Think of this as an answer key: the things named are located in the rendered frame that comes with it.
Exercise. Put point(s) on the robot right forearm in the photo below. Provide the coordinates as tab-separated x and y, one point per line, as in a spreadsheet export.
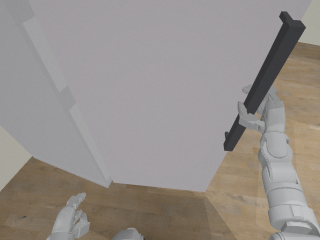
288	209

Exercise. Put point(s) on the left robot thigh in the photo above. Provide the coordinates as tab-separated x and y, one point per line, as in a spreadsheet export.
128	234

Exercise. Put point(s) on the left robot hand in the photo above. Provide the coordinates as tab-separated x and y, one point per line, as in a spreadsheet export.
67	217

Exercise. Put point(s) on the fridge door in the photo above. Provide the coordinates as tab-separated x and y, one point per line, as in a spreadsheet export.
158	81

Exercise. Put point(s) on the handle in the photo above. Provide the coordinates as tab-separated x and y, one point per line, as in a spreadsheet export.
285	41

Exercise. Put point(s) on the right robot hand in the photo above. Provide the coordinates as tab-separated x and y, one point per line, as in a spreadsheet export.
271	109

